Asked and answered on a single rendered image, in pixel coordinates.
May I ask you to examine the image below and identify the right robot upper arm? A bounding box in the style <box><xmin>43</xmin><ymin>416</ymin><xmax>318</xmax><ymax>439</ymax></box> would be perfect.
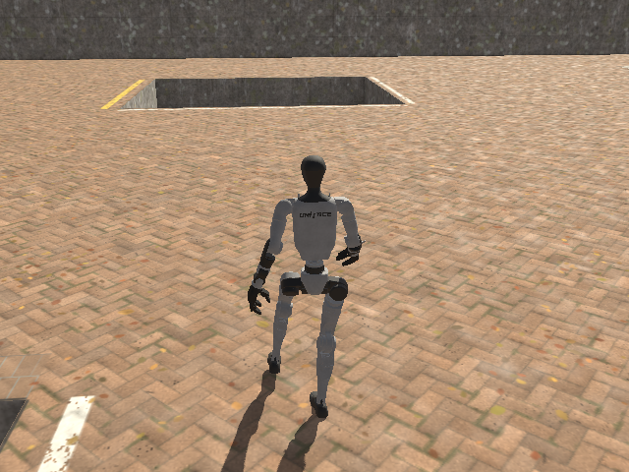
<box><xmin>334</xmin><ymin>197</ymin><xmax>361</xmax><ymax>248</ymax></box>

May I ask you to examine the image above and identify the right robot shin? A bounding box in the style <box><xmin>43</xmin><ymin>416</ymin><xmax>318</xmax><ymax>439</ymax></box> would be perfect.
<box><xmin>316</xmin><ymin>335</ymin><xmax>336</xmax><ymax>404</ymax></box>

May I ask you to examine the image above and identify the left robot upper arm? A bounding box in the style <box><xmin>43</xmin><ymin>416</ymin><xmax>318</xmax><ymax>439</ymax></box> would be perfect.
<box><xmin>267</xmin><ymin>198</ymin><xmax>294</xmax><ymax>255</ymax></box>

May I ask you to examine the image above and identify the robot right hand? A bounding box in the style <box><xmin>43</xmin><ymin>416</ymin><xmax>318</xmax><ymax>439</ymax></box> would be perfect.
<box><xmin>336</xmin><ymin>247</ymin><xmax>359</xmax><ymax>266</ymax></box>

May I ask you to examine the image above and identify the robot left forearm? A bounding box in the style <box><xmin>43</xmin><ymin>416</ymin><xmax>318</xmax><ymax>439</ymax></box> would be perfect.
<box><xmin>252</xmin><ymin>239</ymin><xmax>275</xmax><ymax>289</ymax></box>

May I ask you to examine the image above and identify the robot left hand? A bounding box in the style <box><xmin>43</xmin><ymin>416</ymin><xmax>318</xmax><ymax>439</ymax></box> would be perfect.
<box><xmin>248</xmin><ymin>285</ymin><xmax>270</xmax><ymax>315</ymax></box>

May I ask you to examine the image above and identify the robot left thigh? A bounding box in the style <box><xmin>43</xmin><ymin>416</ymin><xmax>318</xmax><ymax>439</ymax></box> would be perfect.
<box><xmin>278</xmin><ymin>271</ymin><xmax>301</xmax><ymax>319</ymax></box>

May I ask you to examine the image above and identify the robot right forearm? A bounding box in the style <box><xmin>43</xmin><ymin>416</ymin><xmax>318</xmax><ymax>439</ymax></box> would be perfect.
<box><xmin>348</xmin><ymin>233</ymin><xmax>362</xmax><ymax>257</ymax></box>

